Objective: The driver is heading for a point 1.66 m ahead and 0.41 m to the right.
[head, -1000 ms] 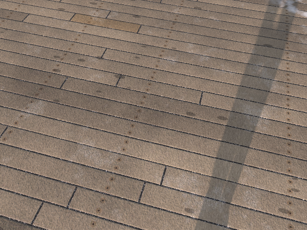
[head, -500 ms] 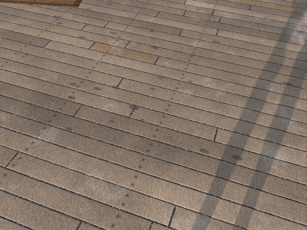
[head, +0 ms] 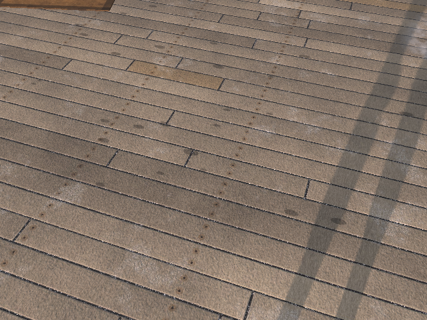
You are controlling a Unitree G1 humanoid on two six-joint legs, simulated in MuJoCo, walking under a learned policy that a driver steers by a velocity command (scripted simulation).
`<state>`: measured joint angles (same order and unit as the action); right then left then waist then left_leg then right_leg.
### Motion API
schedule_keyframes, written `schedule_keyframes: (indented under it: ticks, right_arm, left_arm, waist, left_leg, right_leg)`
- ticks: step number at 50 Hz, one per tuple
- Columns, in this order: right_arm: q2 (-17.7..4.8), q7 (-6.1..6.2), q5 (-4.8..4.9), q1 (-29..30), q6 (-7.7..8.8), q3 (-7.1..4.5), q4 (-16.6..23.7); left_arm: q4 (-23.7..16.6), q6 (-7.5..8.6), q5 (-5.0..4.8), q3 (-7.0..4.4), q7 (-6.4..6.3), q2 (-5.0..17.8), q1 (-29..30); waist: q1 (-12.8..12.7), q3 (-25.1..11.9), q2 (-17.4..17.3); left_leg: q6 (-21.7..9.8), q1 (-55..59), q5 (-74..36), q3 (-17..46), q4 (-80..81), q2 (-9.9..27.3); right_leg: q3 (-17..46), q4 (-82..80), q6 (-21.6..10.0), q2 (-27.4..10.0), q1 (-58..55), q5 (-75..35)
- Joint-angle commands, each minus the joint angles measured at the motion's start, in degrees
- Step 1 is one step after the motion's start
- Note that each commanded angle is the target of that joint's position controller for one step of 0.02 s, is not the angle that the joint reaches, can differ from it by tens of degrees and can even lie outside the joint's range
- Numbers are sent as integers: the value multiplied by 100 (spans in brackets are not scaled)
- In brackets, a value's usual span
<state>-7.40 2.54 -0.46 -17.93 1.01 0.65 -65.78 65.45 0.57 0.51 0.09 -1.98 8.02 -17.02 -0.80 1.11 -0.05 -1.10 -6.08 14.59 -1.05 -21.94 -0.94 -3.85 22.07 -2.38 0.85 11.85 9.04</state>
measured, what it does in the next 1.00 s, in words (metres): stands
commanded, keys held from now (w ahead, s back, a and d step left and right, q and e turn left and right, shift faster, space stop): no key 1.00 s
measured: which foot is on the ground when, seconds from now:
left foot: down 0.00-1.00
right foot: down 0.00-1.00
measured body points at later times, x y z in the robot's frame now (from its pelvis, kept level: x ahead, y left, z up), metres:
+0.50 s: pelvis +0.01 +0.00 +0.00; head +0.02 +0.00 +0.45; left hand -0.01 +0.21 -0.16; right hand -0.02 -0.20 -0.16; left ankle -0.03 +0.11 -0.74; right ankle +0.03 -0.09 -0.74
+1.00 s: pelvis +0.02 +0.00 +0.00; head +0.03 +0.00 +0.45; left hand -0.01 +0.21 -0.16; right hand -0.02 -0.20 -0.16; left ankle -0.03 +0.11 -0.74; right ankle +0.03 -0.09 -0.74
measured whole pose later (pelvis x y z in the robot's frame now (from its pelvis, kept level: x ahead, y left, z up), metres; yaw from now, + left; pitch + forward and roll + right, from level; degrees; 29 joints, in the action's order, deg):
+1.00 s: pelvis +0.02 +0.00 +0.00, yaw +0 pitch -1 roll +0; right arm -6.2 2.9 -0.5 -20.5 1.2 0.9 -66.4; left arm 67.3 0.6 0.4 0.1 -2.4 6.6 -18.1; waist -0.5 1.6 -0.3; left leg -1.4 -4.1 16.3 -0.8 -21.6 -0.9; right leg -3.3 22.6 -1.9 1.0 10.3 11.2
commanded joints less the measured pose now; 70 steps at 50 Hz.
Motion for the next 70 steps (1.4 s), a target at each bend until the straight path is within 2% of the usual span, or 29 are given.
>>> schedule_keyframes:
  ticks: [1,27,70]
  right_arm:
    - [-391,18,0,-445,17,-47,16]
    - [-285,42,-6,-678,14,-26,-65]
    - [-193,42,-8,-893,43,-22,-62]
  left_arm:
    - [-19,19,0,-58,-21,414,-370]
    - [141,10,-5,-54,-50,290,-471]
    - [184,20,-14,-46,-60,201,-628]
  waist:
    - [6,317,-38]
    - [22,397,-27]
    - [33,458,-38]
  left_leg:
    - [-180,-541,-560,575,480,616]
    - [-180,-446,-678,545,462,614]
    - [-195,-365,-877,536,455,627]
  right_leg:
    - [727,-356,-38,-636,-232,-301]
    - [725,-310,-46,-639,-309,-475]
    - [701,-223,-33,-645,-351,-642]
